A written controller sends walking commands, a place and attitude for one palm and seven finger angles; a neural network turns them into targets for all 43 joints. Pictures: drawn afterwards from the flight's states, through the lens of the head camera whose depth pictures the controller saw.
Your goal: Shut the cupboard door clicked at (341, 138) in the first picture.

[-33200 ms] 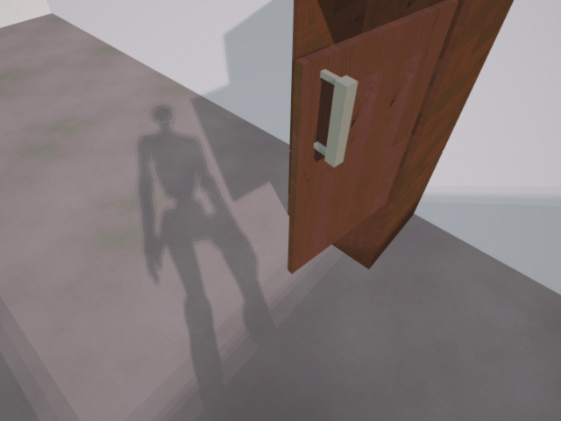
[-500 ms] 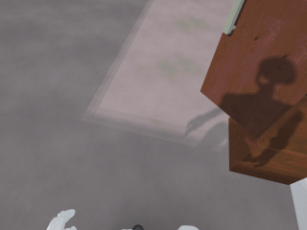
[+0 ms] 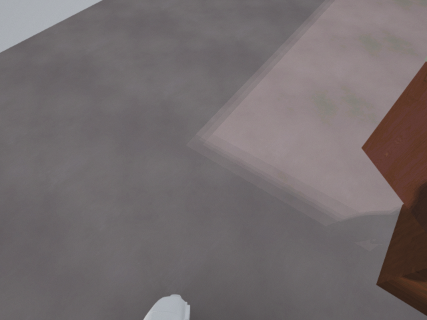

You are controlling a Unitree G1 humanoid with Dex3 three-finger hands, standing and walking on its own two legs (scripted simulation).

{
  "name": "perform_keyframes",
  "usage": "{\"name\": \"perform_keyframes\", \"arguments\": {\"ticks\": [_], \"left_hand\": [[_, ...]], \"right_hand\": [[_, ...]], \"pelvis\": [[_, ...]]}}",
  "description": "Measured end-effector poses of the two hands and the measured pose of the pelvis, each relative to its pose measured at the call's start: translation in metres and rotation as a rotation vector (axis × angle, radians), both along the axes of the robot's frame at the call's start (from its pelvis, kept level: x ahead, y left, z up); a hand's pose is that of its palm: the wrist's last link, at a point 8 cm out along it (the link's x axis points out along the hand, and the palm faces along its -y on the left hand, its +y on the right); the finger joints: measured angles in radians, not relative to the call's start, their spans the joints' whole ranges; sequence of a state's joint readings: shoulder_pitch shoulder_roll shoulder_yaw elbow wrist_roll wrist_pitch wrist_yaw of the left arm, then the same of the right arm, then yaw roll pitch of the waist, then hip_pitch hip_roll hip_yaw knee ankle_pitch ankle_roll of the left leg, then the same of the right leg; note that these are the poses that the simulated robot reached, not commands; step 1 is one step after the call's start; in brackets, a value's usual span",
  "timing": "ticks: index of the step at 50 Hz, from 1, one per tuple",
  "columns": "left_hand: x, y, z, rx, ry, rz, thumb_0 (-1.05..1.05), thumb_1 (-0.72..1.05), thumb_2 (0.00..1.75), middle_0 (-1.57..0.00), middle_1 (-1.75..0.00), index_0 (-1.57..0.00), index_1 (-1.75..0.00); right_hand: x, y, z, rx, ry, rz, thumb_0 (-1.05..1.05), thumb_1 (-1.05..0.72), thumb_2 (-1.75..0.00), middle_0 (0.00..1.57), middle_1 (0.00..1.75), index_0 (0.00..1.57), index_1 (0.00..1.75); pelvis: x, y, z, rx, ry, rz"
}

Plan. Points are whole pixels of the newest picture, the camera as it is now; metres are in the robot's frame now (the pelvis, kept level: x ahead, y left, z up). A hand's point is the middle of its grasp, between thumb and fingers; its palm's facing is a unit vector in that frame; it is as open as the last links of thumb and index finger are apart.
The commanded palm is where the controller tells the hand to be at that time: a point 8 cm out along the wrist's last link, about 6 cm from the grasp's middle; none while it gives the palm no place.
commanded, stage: walk to a spot facing it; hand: left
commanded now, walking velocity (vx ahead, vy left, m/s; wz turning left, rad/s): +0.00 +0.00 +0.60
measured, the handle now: out of the picture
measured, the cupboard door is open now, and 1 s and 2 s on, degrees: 51 51 51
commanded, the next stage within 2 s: turn to face it in 1.04 s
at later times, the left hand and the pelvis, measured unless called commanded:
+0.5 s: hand (108, 298) +0.16 +0.24 -0.15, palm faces +0.23 -0.94 -0.27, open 7.4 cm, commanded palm none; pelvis +0.10 +0.00 -0.01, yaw +15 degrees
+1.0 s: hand out of the picture +0.12 +0.23 -0.20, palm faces +0.58 -0.78 -0.22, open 7.4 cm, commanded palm none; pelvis +0.23 +0.07 -0.03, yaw +34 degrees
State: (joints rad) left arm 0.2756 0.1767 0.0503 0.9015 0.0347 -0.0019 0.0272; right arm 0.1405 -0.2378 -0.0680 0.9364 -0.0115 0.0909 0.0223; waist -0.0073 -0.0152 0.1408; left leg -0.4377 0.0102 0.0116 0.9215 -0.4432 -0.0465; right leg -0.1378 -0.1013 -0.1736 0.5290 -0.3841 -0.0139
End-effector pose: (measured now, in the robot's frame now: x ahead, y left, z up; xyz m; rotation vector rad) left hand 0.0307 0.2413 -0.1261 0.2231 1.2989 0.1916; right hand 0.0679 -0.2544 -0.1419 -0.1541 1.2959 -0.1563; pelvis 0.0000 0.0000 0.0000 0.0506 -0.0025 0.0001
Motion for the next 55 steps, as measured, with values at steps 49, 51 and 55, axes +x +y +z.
{"name": "perform_keyframes", "arguments": {"ticks": [49, 51, 55], "left_hand": [[0.050, 0.015, -0.043, -0.099, 0.102, 0.642, 0.01, 0.91, 0.90, -0.21, -0.30, -0.20, -0.30], [0.059, 0.032, -0.044, -0.077, 0.085, 0.661, 0.01, 0.91, 0.90, -0.21, -0.30, -0.20, -0.30], [0.093, 0.066, -0.031, -0.029, -0.027, 0.679, 0.01, 0.91, 0.90, -0.20, -0.30, -0.19, -0.30]], "right_hand": [[0.400, 0.172, 0.002, -0.003, -0.206, 0.671, 0.00, -0.91, -0.90, 0.20, 0.30, 0.20, 0.30], [0.410, 0.185, 0.006, -0.011, -0.218, 0.698, 0.00, -0.91, -0.90, 0.20, 0.30, 0.20, 0.30], [0.421, 0.201, 0.015, -0.026, -0.203, 0.745, 0.00, -0.91, -0.90, 0.20, 0.30, 0.20, 0.30]], "pelvis": [[0.230, 0.066, -0.028, -0.062, -0.012, 0.593], [0.235, 0.071, -0.026, -0.059, -0.016, 0.608], [0.245, 0.078, -0.016, -0.067, -0.007, 0.655]]}}
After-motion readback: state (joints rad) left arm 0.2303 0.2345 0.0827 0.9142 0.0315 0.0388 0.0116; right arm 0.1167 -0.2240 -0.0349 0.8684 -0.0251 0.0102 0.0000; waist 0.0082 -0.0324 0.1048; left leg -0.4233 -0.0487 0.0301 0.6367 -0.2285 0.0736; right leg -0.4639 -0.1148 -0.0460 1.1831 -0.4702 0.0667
